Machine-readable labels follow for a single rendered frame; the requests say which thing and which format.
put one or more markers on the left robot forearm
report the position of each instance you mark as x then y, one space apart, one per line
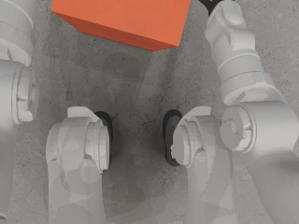
17 19

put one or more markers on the left robot shin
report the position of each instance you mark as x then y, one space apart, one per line
52 140

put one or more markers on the robot left upper arm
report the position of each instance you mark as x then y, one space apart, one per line
18 103

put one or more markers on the carton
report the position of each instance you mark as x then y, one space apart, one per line
146 24

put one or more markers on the right robot thigh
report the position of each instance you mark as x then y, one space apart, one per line
212 194

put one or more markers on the right robot hand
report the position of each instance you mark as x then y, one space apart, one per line
210 4

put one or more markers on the robot right upper arm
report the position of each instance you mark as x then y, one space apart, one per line
263 134

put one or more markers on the right robot forearm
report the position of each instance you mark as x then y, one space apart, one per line
237 61

